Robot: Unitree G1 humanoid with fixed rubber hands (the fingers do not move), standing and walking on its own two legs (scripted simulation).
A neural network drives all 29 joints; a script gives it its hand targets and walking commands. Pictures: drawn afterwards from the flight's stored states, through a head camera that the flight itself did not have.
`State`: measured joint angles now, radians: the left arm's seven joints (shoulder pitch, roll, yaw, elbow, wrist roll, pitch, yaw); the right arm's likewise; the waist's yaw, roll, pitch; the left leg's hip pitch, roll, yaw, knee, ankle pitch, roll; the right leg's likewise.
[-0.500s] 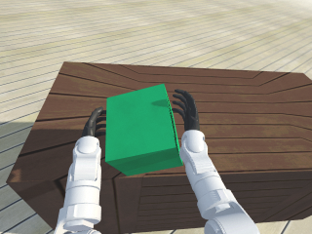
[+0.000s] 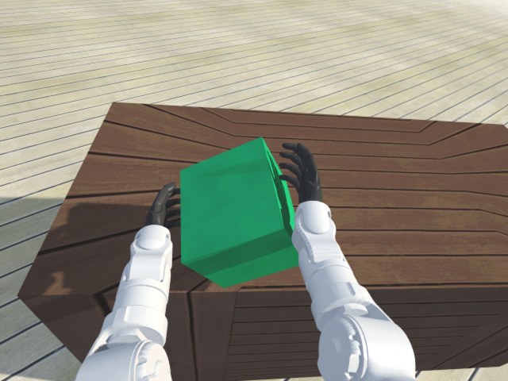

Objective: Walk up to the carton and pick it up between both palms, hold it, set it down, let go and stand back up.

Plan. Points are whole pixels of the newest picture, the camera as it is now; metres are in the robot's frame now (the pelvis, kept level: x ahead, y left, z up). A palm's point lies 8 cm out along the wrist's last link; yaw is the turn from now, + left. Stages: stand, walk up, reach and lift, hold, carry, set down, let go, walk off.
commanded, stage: set down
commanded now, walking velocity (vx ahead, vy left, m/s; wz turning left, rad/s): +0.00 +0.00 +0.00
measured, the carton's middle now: (242, 214) +0.41 +0.01 +0.04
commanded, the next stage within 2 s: none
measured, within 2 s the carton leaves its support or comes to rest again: neither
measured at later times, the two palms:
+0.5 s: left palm (165, 225) +0.40 +0.15 +0.03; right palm (304, 196) +0.42 -0.09 +0.10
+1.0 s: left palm (168, 223) +0.40 +0.15 +0.02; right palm (305, 195) +0.42 -0.10 +0.10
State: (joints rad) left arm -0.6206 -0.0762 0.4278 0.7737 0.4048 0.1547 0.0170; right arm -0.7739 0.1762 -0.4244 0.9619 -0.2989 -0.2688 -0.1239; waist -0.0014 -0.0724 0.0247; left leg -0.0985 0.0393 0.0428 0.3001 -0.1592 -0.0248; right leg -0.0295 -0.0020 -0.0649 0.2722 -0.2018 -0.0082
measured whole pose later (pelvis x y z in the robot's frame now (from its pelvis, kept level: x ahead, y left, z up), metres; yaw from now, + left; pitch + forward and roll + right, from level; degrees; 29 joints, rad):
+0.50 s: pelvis +0.02 +0.00 +0.00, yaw -2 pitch +3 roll +0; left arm -0.66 -0.06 0.49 0.91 0.40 0.02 0.03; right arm -0.80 0.20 -0.51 0.99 -0.41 -0.28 -0.14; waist 0.01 -0.05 0.00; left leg -0.19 0.05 0.07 0.34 -0.20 -0.02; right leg -0.14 0.00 -0.03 0.31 -0.23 0.00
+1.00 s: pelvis +0.01 +0.00 +0.00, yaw -3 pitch +8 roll +0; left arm -0.77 -0.05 0.61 1.03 0.45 -0.05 0.03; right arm -0.89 0.24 -0.70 0.97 -0.55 -0.24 -0.12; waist 0.01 -0.06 -0.04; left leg -0.31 0.05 0.09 0.34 -0.16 -0.02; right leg -0.27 0.00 -0.02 0.34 -0.21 -0.01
